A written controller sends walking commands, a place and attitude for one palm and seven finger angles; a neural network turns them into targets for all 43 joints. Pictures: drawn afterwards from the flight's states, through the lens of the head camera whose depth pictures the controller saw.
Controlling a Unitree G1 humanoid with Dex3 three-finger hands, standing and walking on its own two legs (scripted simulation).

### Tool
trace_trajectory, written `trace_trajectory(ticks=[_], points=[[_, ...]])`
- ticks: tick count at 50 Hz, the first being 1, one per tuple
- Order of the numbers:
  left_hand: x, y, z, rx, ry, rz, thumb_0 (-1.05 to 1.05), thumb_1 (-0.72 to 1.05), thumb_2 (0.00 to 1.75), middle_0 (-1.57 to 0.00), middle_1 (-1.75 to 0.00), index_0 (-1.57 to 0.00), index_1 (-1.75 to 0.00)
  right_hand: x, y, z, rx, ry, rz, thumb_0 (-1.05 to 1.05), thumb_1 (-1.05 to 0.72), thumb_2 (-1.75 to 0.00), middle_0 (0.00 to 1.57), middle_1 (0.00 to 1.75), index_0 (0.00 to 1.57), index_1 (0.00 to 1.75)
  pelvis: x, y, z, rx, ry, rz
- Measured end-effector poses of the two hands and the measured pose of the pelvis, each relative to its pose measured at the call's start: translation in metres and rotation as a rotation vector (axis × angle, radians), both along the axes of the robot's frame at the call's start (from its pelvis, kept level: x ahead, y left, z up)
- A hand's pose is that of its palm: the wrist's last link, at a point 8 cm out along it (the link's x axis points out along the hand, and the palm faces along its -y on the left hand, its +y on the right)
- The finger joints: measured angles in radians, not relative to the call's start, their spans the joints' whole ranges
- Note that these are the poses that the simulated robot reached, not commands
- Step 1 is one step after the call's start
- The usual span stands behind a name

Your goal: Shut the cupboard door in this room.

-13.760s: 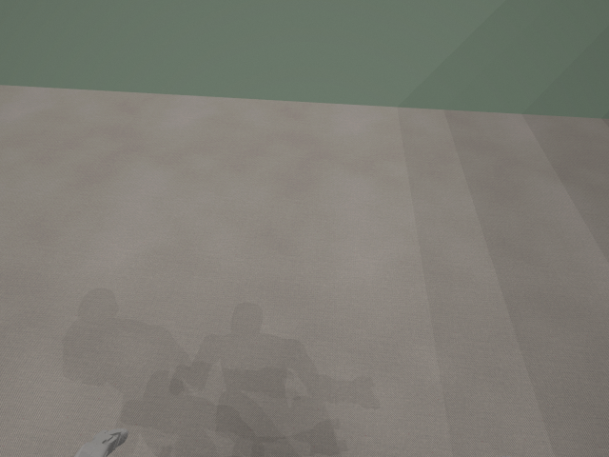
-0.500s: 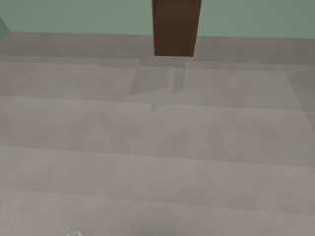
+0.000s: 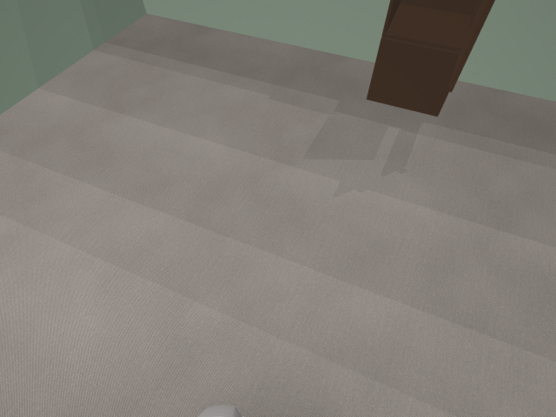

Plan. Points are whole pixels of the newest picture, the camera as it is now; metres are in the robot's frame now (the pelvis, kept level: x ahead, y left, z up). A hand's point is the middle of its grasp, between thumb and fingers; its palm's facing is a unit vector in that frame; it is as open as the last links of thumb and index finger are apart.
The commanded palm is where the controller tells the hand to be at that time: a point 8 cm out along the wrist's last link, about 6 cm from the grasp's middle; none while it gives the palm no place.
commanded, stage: turn or walk to find it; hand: left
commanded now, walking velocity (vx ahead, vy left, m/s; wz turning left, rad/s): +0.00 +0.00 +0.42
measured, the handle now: out of the picture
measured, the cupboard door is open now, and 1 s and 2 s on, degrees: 87 87 87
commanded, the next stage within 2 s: stand and wait in 0.46 s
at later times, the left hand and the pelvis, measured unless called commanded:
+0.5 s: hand out of the picture +0.08 +0.22 -0.15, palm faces +0.17 -0.95 -0.27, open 7.4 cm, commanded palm none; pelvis -0.01 +0.00 +0.00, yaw +11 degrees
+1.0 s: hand out of the picture -0.08 +0.16 -0.17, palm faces +0.37 -0.90 -0.24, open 7.4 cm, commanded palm none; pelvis -0.03 -0.02 +0.00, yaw +19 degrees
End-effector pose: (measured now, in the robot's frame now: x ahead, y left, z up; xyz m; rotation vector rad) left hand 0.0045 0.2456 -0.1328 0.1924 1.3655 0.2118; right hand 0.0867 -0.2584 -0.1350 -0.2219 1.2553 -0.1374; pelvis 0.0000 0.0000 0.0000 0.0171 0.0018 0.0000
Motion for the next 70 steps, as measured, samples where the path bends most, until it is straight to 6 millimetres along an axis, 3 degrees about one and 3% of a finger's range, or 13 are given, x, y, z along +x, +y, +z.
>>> trace_trajectory(ticks=[3, 6, 13, 20, 27, 34, 41, 46, 52, 55, 62, 66, 70], points=[[-0.021, 0.021, -0.016, -0.012, 0.04, 0.054, 0.0, 0.91, 0.9, -0.2, -0.3, -0.2, -0.3, 0.025, 0.021, 0.002, -0.016, -0.058, 0.059, 0.0, -0.91, -0.9, 0.2, 0.3, 0.2, 0.3, 0.001, 0.015, -0.009, -0.014, 0.002, 0.032], [-0.03, 0.037, -0.018, -0.01, 0.068, 0.086, 0.0, 0.91, 0.9, -0.2, -0.3, -0.2, -0.3, 0.037, 0.041, 0.011, -0.017, -0.096, 0.1, 0.0, -0.91, -0.9, 0.2, 0.3, 0.2, 0.3, -0.001, 0.023, -0.006, -0.018, -0.005, 0.045], [-0.004, 0.052, -0.002, -0.008, -0.037, 0.107, 0.0, 0.91, 0.9, -0.2, -0.3, -0.19, -0.3, 0.032, 0.061, 0.023, -0.009, -0.082, 0.132, 0.0, -0.9, -0.9, 0.21, 0.3, 0.2, 0.3, -0.004, 0.031, 0.008, -0.042, -0.003, 0.101], [0.033, 0.043, 0.009, 0.017, -0.156, 0.093, 0.0, 0.91, 0.9, -0.2, -0.3, -0.19, -0.3, 0.007, 0.051, 0.013, 0.019, -0.036, 0.115, 0.0, -0.9, -0.9, 0.21, 0.3, 0.2, 0.3, -0.006, 0.02, 0.008, -0.022, -0.002, 0.144], [0.056, 0.009, 0.02, 0.056, -0.257, 0.079, 0.0, 0.91, 0.9, -0.2, -0.3, -0.19, -0.3, -0.018, 0.014, -0.016, 0.05, 0.045, 0.101, 0.0, -0.9, -0.9, 0.21, 0.3, 0.2, 0.3, -0.008, -0.011, -0.004, 0.007, 0.004, 0.194], [0.02, -0.029, 0.031, 0.06, -0.215, 0.134, 0.0, 0.91, 0.9, -0.2, -0.3, -0.2, -0.3, -0.021, -0.011, -0.019, 0.063, 0.097, 0.125, 0.0, -0.91, -0.9, 0.2, 0.3, 0.2, 0.3, -0.008, -0.031, 0.006, 0.029, -0.014, 0.238], [-0.028, -0.045, 0.024, 0.037, -0.122, 0.215, 0.0, 0.92, 0.9, -0.2, -0.3, -0.2, -0.3, -0.019, -0.014, -0.014, 0.054, 0.127, 0.168, 0.0, -0.91, -0.9, 0.2, 0.3, 0.2, 0.3, -0.009, -0.038, 0.009, 0.024, -0.008, 0.266], [-0.07, -0.047, 0.012, 0.006, -0.057, 0.287, 0.0, 0.91, 0.9, -0.2, -0.3, -0.2, -0.3, -0.008, -0.002, -0.008, 0.031, 0.122, 0.226, 0.0, -0.91, -0.9, 0.2, 0.3, 0.2, 0.3, -0.018, -0.034, 0.008, 0.012, -0.004, 0.294], [-0.123, -0.036, -0.013, -0.035, 0.003, 0.387, 0.0, 0.91, 0.9, -0.2, -0.3, -0.2, -0.3, 0.014, 0.03, -0.002, -0.002, 0.034, 0.315, 0.0, -0.91, -0.9, 0.2, 0.3, 0.2, 0.3, -0.034, -0.017, -0.003, -0.012, -0.017, 0.353], [-0.139, -0.03, -0.016, -0.045, 0.032, 0.41, 0.0, 0.91, 0.9, -0.2, -0.3, -0.2, -0.3, 0.018, 0.045, 0.007, 0.0, -0.005, 0.344, 0.0, -0.91, -0.9, 0.2, 0.3, 0.2, 0.3, -0.04, -0.012, 0.0, -0.007, -0.023, 0.356], [-0.137, -0.016, -0.001, -0.019, -0.015, 0.429, 0.0, 0.91, 0.9, -0.2, -0.3, -0.19, -0.3, 0.02, 0.061, 0.013, 0.019, -0.024, 0.394, 0.0, -0.91, -0.9, 0.2, 0.3, 0.2, 0.3, -0.049, -0.011, 0.009, -0.023, -0.012, 0.405], [-0.123, -0.013, 0.006, 0.017, -0.067, 0.424, 0.0, 0.91, 0.9, -0.2, -0.3, -0.19, -0.3, 0.018, 0.053, 0.008, 0.032, -0.014, 0.402, 0.0, -0.91, -0.9, 0.21, 0.3, 0.2, 0.3, -0.052, -0.02, 0.009, -0.018, -0.004, 0.432], [-0.101, -0.018, 0.013, 0.055, -0.13, 0.412, 0.0, 0.91, 0.9, -0.2, -0.3, -0.19, -0.3, 0.013, 0.033, -0.002, 0.04, 0.017, 0.405, 0.0, -0.91, -0.9, 0.21, 0.3, 0.2, 0.3, -0.053, -0.036, 0.005, -0.01, 0.002, 0.465]])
